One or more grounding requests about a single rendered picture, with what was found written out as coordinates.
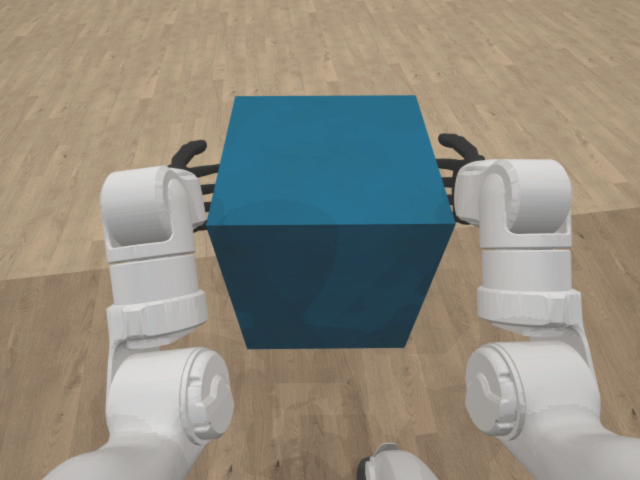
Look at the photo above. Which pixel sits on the carton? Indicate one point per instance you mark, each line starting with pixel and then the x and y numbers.
pixel 329 219

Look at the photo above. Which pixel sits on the robot right upper arm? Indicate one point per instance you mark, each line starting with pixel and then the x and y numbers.
pixel 539 398

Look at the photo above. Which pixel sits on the robot left hand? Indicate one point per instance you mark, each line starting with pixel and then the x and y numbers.
pixel 182 158

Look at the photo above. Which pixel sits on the robot right hand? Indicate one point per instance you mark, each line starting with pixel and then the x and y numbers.
pixel 467 151

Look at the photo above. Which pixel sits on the robot right shin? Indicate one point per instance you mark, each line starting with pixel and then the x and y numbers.
pixel 386 447

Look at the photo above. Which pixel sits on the right robot thigh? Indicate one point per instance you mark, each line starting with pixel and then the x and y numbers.
pixel 397 465

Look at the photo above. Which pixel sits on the right robot forearm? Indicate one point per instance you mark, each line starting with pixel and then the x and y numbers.
pixel 522 208

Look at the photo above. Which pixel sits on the robot left upper arm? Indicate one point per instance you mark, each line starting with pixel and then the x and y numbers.
pixel 163 408

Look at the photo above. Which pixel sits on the left robot forearm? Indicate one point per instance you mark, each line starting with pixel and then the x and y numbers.
pixel 148 218

